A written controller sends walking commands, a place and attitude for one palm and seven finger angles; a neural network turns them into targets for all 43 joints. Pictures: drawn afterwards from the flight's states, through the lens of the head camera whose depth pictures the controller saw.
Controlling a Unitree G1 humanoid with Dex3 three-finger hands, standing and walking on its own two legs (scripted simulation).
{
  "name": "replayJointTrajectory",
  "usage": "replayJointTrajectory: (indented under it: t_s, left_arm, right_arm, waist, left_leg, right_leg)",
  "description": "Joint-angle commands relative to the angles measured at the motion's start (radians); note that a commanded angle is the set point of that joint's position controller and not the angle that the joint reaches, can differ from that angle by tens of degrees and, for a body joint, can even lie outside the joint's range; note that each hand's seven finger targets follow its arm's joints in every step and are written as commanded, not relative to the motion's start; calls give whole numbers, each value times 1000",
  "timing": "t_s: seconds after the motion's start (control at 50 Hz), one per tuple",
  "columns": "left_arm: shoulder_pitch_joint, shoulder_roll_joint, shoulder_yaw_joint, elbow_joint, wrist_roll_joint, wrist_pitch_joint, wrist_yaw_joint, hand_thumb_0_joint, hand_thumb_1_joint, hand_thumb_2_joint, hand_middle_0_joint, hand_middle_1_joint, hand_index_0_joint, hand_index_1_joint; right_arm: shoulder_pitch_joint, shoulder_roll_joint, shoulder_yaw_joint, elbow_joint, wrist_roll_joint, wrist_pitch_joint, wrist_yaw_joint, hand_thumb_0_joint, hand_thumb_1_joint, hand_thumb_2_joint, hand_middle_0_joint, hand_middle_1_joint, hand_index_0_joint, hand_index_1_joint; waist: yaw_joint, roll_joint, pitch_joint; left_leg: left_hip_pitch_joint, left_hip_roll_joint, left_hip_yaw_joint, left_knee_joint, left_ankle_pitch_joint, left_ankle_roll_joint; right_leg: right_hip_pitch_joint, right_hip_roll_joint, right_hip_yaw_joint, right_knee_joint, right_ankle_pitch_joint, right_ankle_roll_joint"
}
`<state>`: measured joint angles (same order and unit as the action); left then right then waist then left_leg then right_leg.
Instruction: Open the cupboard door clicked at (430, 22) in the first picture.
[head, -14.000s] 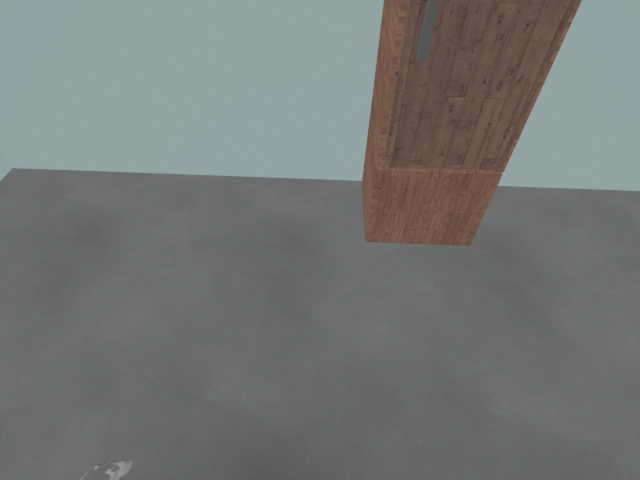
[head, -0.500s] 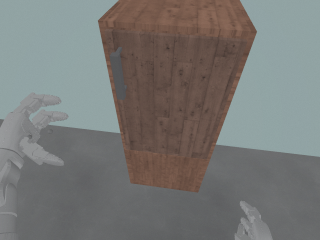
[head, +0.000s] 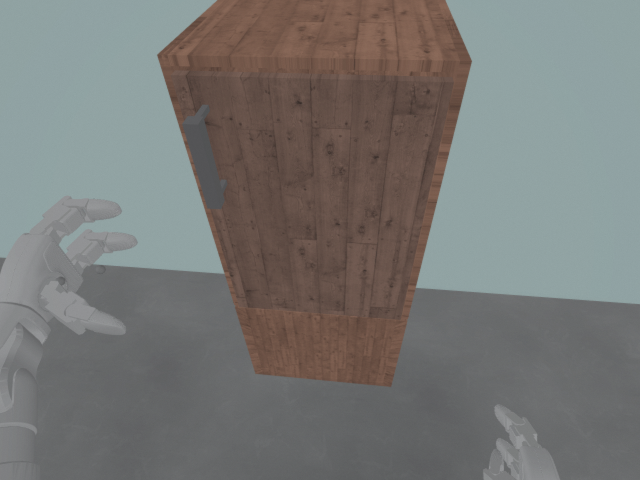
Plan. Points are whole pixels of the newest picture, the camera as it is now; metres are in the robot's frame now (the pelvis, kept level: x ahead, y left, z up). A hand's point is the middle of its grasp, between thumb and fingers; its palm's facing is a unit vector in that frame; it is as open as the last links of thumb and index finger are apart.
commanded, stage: raise the hand with hooked fingers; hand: left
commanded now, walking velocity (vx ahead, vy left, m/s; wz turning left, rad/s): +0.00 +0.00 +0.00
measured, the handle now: (209, 158) +0.56 +0.23 +0.13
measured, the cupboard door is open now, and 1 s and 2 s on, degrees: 0 0 0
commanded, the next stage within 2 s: move the hooked fingers beside the handle in 0.04 s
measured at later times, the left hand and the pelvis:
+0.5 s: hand (130, 238) +0.35 +0.27 +0.15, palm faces +0.00 -1.00 -0.01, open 14.0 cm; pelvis +0.00 +0.01 +0.00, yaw +0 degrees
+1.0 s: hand (145, 207) +0.41 +0.27 +0.15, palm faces +0.00 -1.00 +0.00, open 14.0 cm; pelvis +0.01 +0.03 +0.00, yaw +0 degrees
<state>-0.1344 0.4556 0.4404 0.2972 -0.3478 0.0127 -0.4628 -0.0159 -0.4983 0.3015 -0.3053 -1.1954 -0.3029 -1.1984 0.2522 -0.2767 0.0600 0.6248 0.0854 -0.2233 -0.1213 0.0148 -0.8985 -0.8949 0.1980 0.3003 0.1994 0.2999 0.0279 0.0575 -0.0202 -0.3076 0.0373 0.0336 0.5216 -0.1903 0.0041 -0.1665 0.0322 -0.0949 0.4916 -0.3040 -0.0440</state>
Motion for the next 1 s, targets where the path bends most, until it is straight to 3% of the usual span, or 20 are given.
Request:
replayJointTrajectory:
  t_s: [0.0,0.08,0.16,0.18,0.24,0.28,0.34,0.38,0.44,0.5,0.56,0.58,0.64,0.68,0.74,0.84,0.86,0.88,0.9,0.98]
  left_arm:
    - [-264,284,88,-152,-30,-35,-14,0,-500,300,-300,-1200,-300,-1200]
    - [-292,283,83,-190,-34,-36,-14,0,-500,300,-300,-1200,-300,-1200]
    - [-342,310,101,-201,-19,-54,6,0,-500,300,-300,-1200,-300,-1200]
    - [-367,299,83,-213,-23,-63,11,0,-500,300,-300,-1200,-300,-1200]
    - [-471,293,61,-161,-9,-68,21,0,-500,300,-300,-1200,-300,-1200]
    - [-445,326,86,-122,-6,-70,24,0,-500,300,-300,-1200,-300,-1200]
    - [-522,259,6,-99,11,-65,18,0,-500,300,-300,-1200,-300,-1200]
    - [-541,238,-24,-63,13,-62,20,0,-500,300,-300,-1200,-300,-1200]
    - [-554,283,12,13,22,-52,25,0,-500,300,-300,-1200,-300,-1200]
    - [-541,319,49,8,31,-63,40,0,-500,300,-300,-1200,-300,-1200]
    - [-574,322,61,5,41,-83,56,0,-500,300,-300,-1200,-300,-1200]
    - [-573,338,69,13,41,-91,61,0,-500,300,-300,-1200,-300,-1200]
    - [-623,319,48,24,49,-102,58,0,-500,300,-300,-1200,-300,-1200]
    - [-632,292,15,57,49,-100,53,0,-500,300,-300,-1200,-300,-1200]
    - [-712,289,-8,103,63,-91,46,0,-500,300,-300,-1200,-300,-1200]
    - [-824,319,-10,150,72,-117,49,0,-500,300,-300,-1200,-300,-1200]
    - [-832,307,-21,157,76,-124,50,0,-500,300,-300,-1200,-300,-1200]
    - [-857,296,-39,152,75,-134,54,0,-500,300,-300,-1200,-300,-1200]
    - [-867,319,-19,183,83,-137,59,0,-500,300,-300,-1200,-300,-1200]
    - [-871,358,11,301,91,-153,66,0,-500,300,-300,-1200,-300,-1200]
  right_arm:
    - [-109,-125,-51,-158,1,-47,-4,0,-900,-900,200,300,200,300]
    - [-119,-123,-53,-170,4,-38,-1,0,-900,-900,200,300,200,300]
    - [-114,-118,-51,-167,1,-34,-4,0,-900,-900,200,300,200,300]
    - [-112,-118,-50,-167,1,-33,-6,0,-900,-900,200,300,200,300]
    - [-103,-119,-48,-152,1,-26,-15,0,-900,-900,200,300,200,300]
    - [-98,-125,-52,-150,2,-22,-19,0,-900,-900,200,300,200,300]
    - [-97,-119,-46,-148,4,-19,-20,0,-900,-900,200,300,200,300]
    - [-85,-123,-49,-145,5,-17,-21,0,-900,-900,200,300,200,300]
    - [-67,-135,-53,-135,1,-7,-20,0,-900,-900,200,300,200,300]
    - [-67,-135,-53,-147,-3,5,-9,0,-900,-900,200,300,200,300]
    - [-55,-132,-56,-147,-7,14,-1,0,-900,-900,200,300,200,300]
    - [-46,-135,-57,-145,-7,20,0,0,-900,-900,200,300,200,300]
    - [-41,-137,-58,-143,-8,27,1,0,-900,-900,200,300,200,300]
    - [-29,-140,-60,-138,-5,34,0,0,-900,-900,200,300,200,300]
    - [-15,-148,-63,-125,-5,42,-4,0,-900,-900,200,300,200,300]
    - [14,-162,-69,-104,-10,51,-8,0,-900,-900,200,300,200,300]
    - [16,-162,-69,-105,-11,52,-7,0,-900,-900,200,300,200,300]
    - [24,-160,-69,-103,-11,54,-6,0,-900,-900,200,300,200,300]
    - [26,-164,-72,-95,-12,55,-6,0,-900,-900,200,300,200,300]
    - [57,-171,-71,-82,-17,70,-1,0,-900,-900,200,300,200,300]
  waist:
    - [3,-56,-161]
    - [5,-38,-181]
    - [0,9,-189]
    - [-6,-15,-190]
    - [-27,17,-174]
    - [-18,-12,-189]
    - [-30,65,-203]
    - [-38,28,-197]
    - [-33,-27,-221]
    - [-10,-7,-272]
    - [-13,20,-282]
    - [-14,-20,-283]
    - [-27,34,-265]
    - [-39,0,-238]
    - [-56,38,-225]
    - [-74,21,-277]
    - [-71,52,-287]
    - [-77,42,-297]
    - [-78,57,-292]
    - [-71,9,-293]
  left_leg:
    - [143,-41,-39,-11,77,41]
    - [146,-42,-38,5,101,40]
    - [175,-43,-38,-3,107,40]
    - [170,-43,-37,3,110,41]
    - [174,-42,-43,-9,67,39]
    - [167,-39,-39,-4,74,41]
    - [196,-40,-49,-15,76,36]
    - [192,-36,-55,-13,68,38]
    - [179,-34,-64,-17,60,38]
    - [184,-37,-58,-12,110,39]
    - [204,-31,-60,-13,133,34]
    - [192,-29,-58,-11,139,38]
    - [202,-29,-58,-12,140,35]
    - [188,-26,-57,-10,126,39]
    - [195,-23,-71,-15,95,35]
    - [220,-19,-87,-7,91,34]
    - [235,-17,-95,-8,92,29]
    - [241,-17,-92,-2,99,32]
    - [243,-15,-95,1,99,30]
    - [197,-19,-90,12,114,34]
  right_leg:
    - [-100,-35,120,-92,255,75]
    - [-94,-39,125,-73,286,81]
    - [-116,-25,100,-69,275,61]
    - [-114,-24,102,-68,275,66]
    - [-149,-22,98,-76,212,54]
    - [-134,-21,101,-76,208,57]
    - [-156,-19,80,-67,206,39]
    - [-168,-12,69,-69,183,36]
    - [-171,-13,67,-65,179,36]
    - [-132,-15,70,-47,232,31]
    - [-139,-8,59,-39,243,26]
    - [-122,-7,59,-40,246,27]
    - [-151,-5,58,-37,248,25]
    - [-164,-4,56,-44,228,26]
    - [-211,-2,52,-45,184,22]
    - [-231,0,51,-40,159,19]
    - [-244,0,47,-34,147,16]
    - [-239,-1,48,-35,148,15]
    - [-256,1,48,-34,149,16]
    - [-240,-1,49,-23,166,15]
